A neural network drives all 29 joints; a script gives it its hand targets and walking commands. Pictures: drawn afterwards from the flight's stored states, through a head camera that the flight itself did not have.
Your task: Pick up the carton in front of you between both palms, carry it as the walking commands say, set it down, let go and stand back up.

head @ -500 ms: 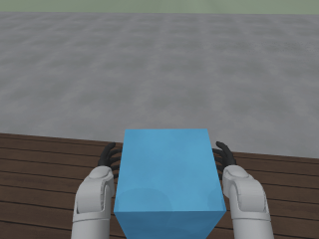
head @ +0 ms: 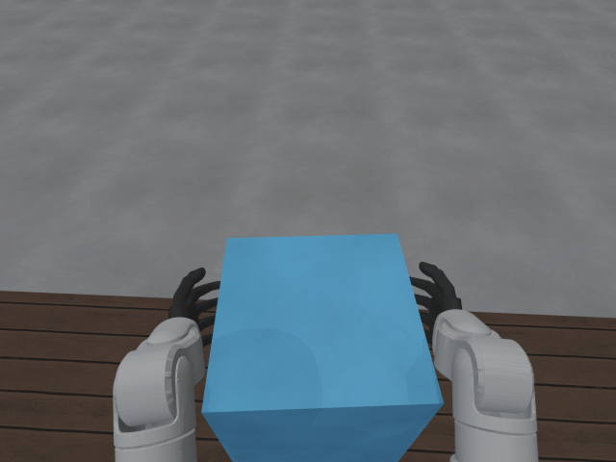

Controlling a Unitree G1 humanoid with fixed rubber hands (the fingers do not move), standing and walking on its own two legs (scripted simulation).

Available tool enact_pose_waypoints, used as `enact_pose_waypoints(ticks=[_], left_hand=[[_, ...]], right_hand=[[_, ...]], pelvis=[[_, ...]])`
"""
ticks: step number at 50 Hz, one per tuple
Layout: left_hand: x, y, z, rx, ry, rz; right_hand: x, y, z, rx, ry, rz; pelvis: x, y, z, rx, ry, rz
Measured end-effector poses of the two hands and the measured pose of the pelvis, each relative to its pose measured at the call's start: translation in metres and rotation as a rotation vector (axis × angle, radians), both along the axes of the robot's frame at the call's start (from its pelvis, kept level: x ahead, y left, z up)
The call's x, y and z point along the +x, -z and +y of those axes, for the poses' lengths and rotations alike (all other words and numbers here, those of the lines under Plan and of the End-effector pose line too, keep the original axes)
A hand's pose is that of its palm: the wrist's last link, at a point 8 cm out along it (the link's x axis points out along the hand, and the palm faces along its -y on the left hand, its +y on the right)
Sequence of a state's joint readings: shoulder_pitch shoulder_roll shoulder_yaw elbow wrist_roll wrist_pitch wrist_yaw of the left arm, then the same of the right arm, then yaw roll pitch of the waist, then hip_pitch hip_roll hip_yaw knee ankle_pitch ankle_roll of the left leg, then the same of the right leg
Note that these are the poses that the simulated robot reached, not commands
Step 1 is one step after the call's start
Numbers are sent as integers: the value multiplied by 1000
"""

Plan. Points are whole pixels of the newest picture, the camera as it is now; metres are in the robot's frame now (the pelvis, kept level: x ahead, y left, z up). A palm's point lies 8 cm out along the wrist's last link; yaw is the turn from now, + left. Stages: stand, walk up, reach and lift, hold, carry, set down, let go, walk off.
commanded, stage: carry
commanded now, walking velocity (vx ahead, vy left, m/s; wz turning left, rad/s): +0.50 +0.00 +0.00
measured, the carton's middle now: (315, 358) +0.27 +0.00 +0.02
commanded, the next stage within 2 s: none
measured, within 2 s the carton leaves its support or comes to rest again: neither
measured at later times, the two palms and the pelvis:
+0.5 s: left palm (230, 163) +0.60 +0.12 +0.09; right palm (395, 156) +0.61 -0.18 +0.08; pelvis +0.33 -0.04 +0.00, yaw +1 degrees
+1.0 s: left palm (234, 64) +1.02 +0.15 +0.09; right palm (351, 60) +1.02 -0.15 +0.10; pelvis +0.65 +0.00 -0.01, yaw +1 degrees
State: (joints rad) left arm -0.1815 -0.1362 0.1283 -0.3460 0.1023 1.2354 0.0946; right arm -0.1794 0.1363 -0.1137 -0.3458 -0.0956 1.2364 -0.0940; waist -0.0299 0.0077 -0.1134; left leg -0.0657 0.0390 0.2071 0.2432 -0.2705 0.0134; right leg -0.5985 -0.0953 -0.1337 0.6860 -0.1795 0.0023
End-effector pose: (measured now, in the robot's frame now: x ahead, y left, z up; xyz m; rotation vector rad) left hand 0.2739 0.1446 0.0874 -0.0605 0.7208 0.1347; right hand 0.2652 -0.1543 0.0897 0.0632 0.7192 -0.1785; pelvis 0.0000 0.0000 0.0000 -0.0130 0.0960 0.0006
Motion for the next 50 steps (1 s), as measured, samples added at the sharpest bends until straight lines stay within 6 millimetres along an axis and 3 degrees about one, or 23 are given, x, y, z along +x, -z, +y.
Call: enact_pose_waypoints(ticks=[8,13,20,24,28,32,35,43,50], left_hand=[[112,25,-25,36,-32,-16],[158,35,-29,37,-69,80],[243,14,-27,41,-85,26],[309,3,-25,32,-63,-39],[388,-3,-17,23,-36,-102],[481,4,-8,43,33,-123],[536,10,-6,55,80,-40],[655,2,-3,51,77,41],[750,-4,0,34,20,-4]], right_hand=[[125,33,-26,30,-38,-16],[183,41,-28,17,-84,78],[272,22,-27,13,-105,24],[329,10,-25,12,-76,-40],[402,0,-17,-10,-59,-103],[484,-2,-8,-73,-49,-120],[531,4,-6,-94,-37,-34],[647,0,-3,-71,-30,46],[755,-7,0,-49,-48,-2]], pelvis=[[118,29,-34,-9,-28,-27],[172,11,-48,14,-55,-14],[258,-3,-49,39,-37,-8],[314,2,-41,32,-26,-16],[375,16,-29,16,-12,-29],[433,40,-12,18,1,-49],[462,36,-4,16,1,-38],[549,13,6,-4,-2,-4],[649,15,-5,5,-19,12]])
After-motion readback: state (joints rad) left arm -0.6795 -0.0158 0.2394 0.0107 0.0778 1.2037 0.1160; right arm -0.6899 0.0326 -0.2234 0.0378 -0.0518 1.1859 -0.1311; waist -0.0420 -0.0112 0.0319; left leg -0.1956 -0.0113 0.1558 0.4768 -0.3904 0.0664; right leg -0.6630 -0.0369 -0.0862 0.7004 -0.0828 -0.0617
